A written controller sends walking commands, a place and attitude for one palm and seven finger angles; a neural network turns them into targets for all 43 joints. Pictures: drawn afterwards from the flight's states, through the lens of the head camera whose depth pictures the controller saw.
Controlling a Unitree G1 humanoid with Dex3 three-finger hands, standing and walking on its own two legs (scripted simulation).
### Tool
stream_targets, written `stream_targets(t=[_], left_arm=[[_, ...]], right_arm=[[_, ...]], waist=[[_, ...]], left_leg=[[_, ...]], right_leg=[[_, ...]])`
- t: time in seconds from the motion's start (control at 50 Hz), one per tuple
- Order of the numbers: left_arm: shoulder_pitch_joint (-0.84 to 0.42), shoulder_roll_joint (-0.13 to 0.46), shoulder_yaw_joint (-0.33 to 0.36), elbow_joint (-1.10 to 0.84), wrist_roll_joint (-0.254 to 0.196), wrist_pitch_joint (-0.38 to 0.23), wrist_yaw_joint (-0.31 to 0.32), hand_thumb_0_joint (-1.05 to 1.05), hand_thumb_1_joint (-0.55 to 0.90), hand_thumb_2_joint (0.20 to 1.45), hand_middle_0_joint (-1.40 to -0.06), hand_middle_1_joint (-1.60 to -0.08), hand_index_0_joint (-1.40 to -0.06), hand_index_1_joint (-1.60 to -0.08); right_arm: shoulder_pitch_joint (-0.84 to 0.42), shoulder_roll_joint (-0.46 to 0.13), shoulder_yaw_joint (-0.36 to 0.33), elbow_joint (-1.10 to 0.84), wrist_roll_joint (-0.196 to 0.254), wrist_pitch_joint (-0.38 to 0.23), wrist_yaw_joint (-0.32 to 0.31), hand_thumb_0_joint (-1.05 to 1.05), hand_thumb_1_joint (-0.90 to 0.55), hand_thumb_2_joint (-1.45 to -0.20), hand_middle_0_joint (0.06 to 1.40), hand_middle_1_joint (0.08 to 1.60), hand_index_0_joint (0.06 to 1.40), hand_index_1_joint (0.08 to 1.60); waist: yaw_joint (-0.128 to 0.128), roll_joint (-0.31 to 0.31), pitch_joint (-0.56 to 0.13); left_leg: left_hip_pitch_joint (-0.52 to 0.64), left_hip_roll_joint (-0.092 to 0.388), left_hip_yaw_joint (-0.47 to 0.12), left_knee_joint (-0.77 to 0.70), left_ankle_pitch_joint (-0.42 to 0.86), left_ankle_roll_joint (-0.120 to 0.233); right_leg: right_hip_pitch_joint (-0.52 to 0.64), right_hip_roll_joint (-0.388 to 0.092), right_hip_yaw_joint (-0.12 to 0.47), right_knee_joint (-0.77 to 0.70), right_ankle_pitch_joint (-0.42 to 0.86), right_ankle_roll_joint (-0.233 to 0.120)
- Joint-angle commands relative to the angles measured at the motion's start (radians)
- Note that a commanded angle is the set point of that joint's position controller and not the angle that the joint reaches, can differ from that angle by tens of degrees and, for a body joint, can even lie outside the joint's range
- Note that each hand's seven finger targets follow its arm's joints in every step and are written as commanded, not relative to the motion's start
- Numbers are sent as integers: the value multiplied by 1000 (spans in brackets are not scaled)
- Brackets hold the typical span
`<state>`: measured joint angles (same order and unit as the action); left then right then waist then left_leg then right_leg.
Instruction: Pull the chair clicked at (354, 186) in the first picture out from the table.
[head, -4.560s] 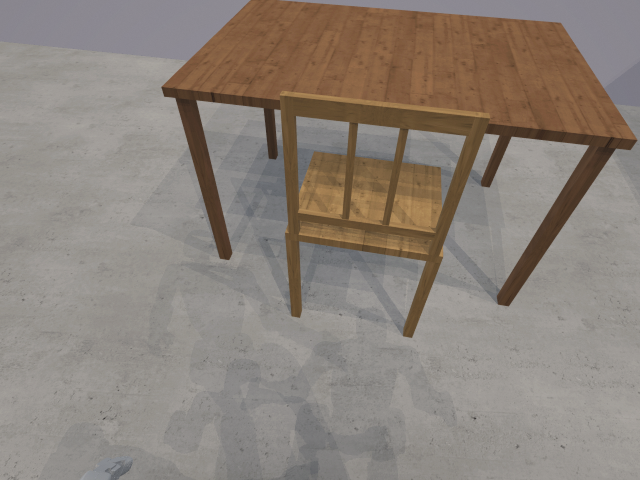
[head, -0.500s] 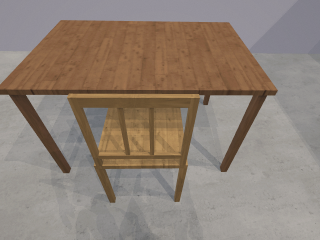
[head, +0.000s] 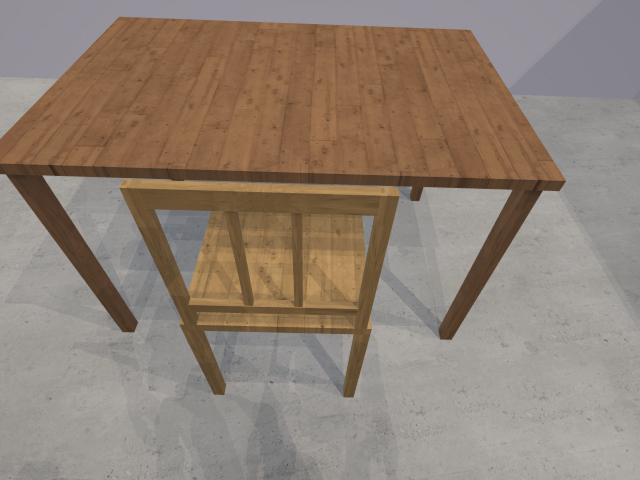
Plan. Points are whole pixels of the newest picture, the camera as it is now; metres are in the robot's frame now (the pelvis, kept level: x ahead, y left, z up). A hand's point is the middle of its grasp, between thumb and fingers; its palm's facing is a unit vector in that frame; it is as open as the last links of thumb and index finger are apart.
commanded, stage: come to a stop and stand still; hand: left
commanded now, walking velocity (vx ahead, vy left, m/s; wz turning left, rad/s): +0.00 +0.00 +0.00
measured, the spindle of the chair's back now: (241, 262) +0.49 +0.18 -0.10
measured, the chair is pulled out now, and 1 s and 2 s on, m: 0.00 0.00 0.00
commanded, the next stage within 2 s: look again from close up in 0.60 s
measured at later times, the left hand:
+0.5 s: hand out of the picture +0.01 +0.16 -0.18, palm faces +0.04 -0.98 -0.17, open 7.4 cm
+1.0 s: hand out of the picture +0.04 +0.19 -0.19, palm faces +0.00 -0.98 -0.20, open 7.4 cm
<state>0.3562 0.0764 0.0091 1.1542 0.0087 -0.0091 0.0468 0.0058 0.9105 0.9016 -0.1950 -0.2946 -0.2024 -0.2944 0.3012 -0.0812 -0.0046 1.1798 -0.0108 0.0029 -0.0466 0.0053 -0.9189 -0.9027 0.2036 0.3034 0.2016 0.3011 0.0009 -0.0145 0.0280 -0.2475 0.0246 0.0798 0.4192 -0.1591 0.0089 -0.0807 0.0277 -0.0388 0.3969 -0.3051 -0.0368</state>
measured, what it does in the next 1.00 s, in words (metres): stands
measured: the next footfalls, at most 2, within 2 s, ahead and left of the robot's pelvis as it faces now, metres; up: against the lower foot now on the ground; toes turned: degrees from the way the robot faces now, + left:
none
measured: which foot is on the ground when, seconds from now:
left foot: down 0.00-1.00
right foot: down 0.00-1.00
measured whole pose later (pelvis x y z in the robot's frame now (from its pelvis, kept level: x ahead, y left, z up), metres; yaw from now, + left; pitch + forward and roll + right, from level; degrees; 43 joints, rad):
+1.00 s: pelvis +0.02 +0.02 -0.01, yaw -1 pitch -1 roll +0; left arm 0.30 0.16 -0.01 1.04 0.01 -0.02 0.05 0.01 0.91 0.90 -0.20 -0.29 -0.20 -0.29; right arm 0.26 -0.17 0.01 1.06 -0.01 -0.01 -0.03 0.00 -0.93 -0.90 0.20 0.30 0.20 0.30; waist -0.01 0.00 0.03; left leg -0.27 0.01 0.08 0.57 -0.28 0.03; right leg -0.09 0.01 -0.01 0.50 -0.39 -0.01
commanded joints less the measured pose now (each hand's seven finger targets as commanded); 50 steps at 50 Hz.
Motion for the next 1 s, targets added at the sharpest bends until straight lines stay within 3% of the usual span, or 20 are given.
stream_targets(t=[0.0, 0.12, 0.4, 0.46, 0.6, 0.62, 0.66, 0.68, 0.7, 0.72, 0.74, 0.78, 0.82, 0.9, 0.92, 0.98], left_arm=[[106, 73, 9, -1, 0, -12, 5, 0, 900, 900, -200, -300, -200, -300], [97, 94, 8, -4, 2, -10, 5, 0, 900, 900, -200, -300, -200, -300], [64, 128, 10, -6, 2, -10, 4, 0, 900, 900, -200, -300, -200, -300], [61, 134, 11, -7, 2, -8, 4, 0, 900, 900, -200, -300, -200, -300], [50, 141, 11, -9, 1, -6, 4, 0, 900, 900, -200, -300, -200, -300], [50, 143, 12, -10, 3, -6, 3, 0, 900, 900, -200, -300, -200, -300], [48, 142, 12, -9, 2, -5, 3, 0, 900, 900, -200, -300, -200, -300], [107, 165, -4, -23, 24, -48, 40, 0, 900, 900, -200, -300, -200, -300], [60, 201, 9, -73, 19, -55, 34, 0, 900, 900, -200, -300, -200, -300], [23, 217, 11, -92, 15, -55, 23, 0, 900, 900, -200, -300, -200, -300], [13, 194, 3, -96, 10, -55, 20, 0, 900, 900, -200, -300, -200, -300], [21, 170, 3, -118, 4, -56, 17, 0, 900, 900, -200, -300, -200, -300], [45, 173, 5, -128, 5, -49, 17, 0, 900, 900, -200, -300, -200, -300], [32, 168, -1, -139, 4, -23, 11, 0, 900, 900, -200, -300, -200, -300], [33, 165, -4, -137, 7, -23, 10, 0, 900, 900, -200, -300, -200, -300], [26, 174, -5, -143, 4, -13, 8, 0, 900, 900, -200, -300, -200, -300]], right_arm=[[51, -82, -11, -25, 4, -17, -6, 0, -900, -900, 200, 300, 200, 300], [24, -100, -8, -29, 5, -13, -4, 0, -900, -900, 200, 300, 200, 300], [-16, -136, -3, -37, 2, -18, -5, 0, -900, -900, 200, 300, 200, 300], [-24, -134, -1, -35, 2, -16, -5, 0, -900, -900, 200, 300, 200, 300], [-25, -141, 1, -34, 1, -14, -5, 0, -900, -900, 200, 300, 200, 300], [-28, -141, -1, -34, 3, -14, -5, 0, -900, -900, 200, 300, 200, 300], [-27, -144, 1, -32, 1, -14, -5, 0, -900, -900, 200, 300, 200, 300], [-95, -181, -3, -121, 8, -37, 17, 0, -900, -900, 200, 300, 200, 300], [-33, -130, -3, -146, 3, -29, 26, 0, -900, -900, 200, 300, 200, 300], [-34, -134, -5, -145, -6, -20, 26, 0, -900, -900, 200, 300, 200, 300], [6, -139, -5, -142, -5, -20, 25, 0, -900, -900, 200, 300, 200, 300], [21, -164, -8, -156, -3, -32, 21, 0, -900, -900, 200, 300, 200, 300], [13, -173, -5, -159, -2, -38, 16, 0, -900, -900, 200, 300, 200, 300], [1, -181, -4, -173, -1, -28, 14, 0, -900, -900, 200, 300, 200, 300], [-3, -179, -3, -171, -3, -33, 15, 0, -900, -900, 200, 300, 200, 300], [-4, -190, -4, -171, -2, -29, 17, 0, -900, -900, 200, 300, 200, 300]], waist=[[-4, 5, 43], [1, -8, 74], [0, -2, 1], [2, -8, 32], [2, 3, 41], [3, -17, 51], [2, 12, 45], [27, -1, 88], [-29, -50, 48], [-28, -33, 44], [-42, -59, 0], [-37, -20, -81], [-16, 37, -84], [-13, 15, 15], [-6, 27, 35], [-4, 12, 41]], left_leg=[[118, 88, -109, -41, 122, 15], [115, 88, -104, -51, 121, 15], [165, 88, -95, -32, 215, 12], [151, 84, -91, -34, 207, 10], [155, 85, -95, -42, 202, 11], [150, 86, -94, -44, 196, 13], [157, 86, -97, -49, 192, 11], [59, 70, -38, 211, 245, -4], [-19, 45, -65, 189, -74, 11], [-11, 30, -38, 138, -93, 18], [14, 37, -49, 129, -73, 18], [63, 56, -88, 127, 146, 29], [82, 69, -88, 146, 272, 34], [43, 80, -119, 87, 186, 40], [34, 78, -124, 79, 215, 41], [31, 78, -141, 32, 110, 45]], right_leg=[[-143, -128, 107, -96, 210, 9], [-135, -128, 100, -103, 224, 14], [-60, -145, 94, -87, 386, 20], [-63, -147, 91, -90, 407, 23], [-60, -147, 87, -99, 375, 23], [-61, -142, 85, -105, 369, 24], [-62, -145, 89, -107, 344, 22], [-150, -186, 162, -94, 760, 75], [-71, -216, 156, -35, 780, 32], [-49, -219, 136, -9, 813, 0], [-64, -190, 114, 7, 646, -19], [-37, -140, 105, 54, 589, -24], [-42, -130, 99, 62, 559, -20], [-110, -104, 94, 37, 266, -16], [-118, -103, 98, 35, 270, -17], [-130, -97, 95, 24, 119, -9]])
